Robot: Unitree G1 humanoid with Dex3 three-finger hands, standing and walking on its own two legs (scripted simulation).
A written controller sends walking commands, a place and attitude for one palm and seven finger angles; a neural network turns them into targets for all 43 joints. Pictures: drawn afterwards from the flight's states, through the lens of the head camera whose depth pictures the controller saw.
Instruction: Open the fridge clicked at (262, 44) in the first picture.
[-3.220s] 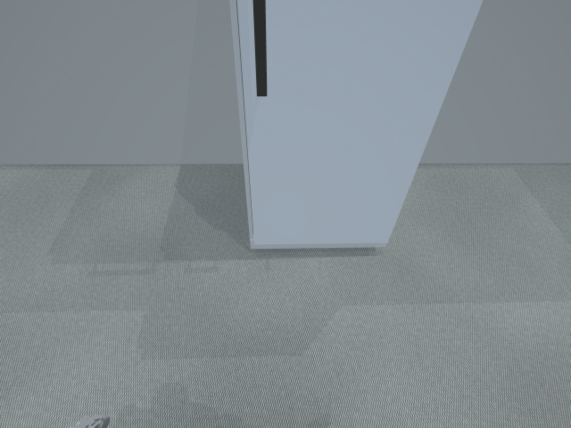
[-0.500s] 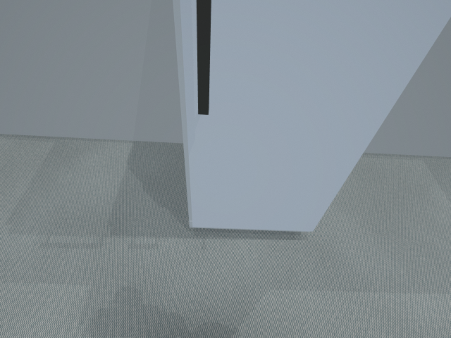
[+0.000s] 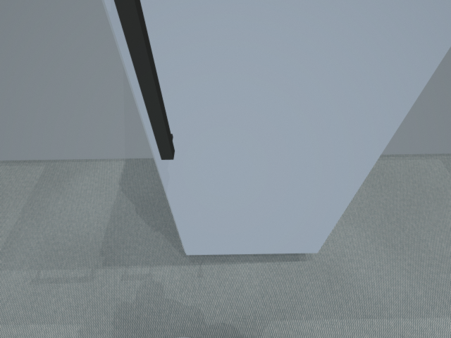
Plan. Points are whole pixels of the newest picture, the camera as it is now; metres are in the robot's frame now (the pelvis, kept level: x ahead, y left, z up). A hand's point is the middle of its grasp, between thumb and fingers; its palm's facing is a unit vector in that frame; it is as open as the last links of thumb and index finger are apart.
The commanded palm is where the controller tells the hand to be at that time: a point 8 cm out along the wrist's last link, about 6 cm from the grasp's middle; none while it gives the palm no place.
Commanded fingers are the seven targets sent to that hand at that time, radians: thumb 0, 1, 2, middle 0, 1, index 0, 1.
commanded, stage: come to a stop and stand still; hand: left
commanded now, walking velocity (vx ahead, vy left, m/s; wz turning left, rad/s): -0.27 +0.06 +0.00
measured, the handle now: (147, 59) +0.49 +0.15 +0.24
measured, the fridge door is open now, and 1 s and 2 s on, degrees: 0 0 0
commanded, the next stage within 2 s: look again from close up in 1.48 s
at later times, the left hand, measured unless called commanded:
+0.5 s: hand out of the picture +0.04 +0.21 -0.17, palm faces +0.02 -0.97 -0.23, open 7.4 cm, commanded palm none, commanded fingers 0.00 0.90 0.90 -0.20 -0.30 -0.20 -0.30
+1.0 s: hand out of the picture -0.05 +0.14 -0.18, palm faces +0.01 -0.99 -0.15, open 7.4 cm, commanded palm none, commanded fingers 0.00 0.90 0.90 -0.20 -0.30 -0.20 -0.30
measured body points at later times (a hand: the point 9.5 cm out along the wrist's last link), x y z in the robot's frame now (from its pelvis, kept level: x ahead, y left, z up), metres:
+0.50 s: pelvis -0.02 +0.01 +0.00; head +0.01 +0.02 +0.45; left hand +0.04 +0.26 -0.15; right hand +0.07 -0.21 -0.14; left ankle +0.04 +0.11 -0.74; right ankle -0.06 -0.13 -0.72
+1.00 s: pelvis -0.03 -0.01 +0.00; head -0.02 -0.01 +0.45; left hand -0.05 +0.19 -0.16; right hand -0.09 -0.22 -0.16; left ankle +0.04 +0.11 -0.74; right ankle -0.06 -0.13 -0.74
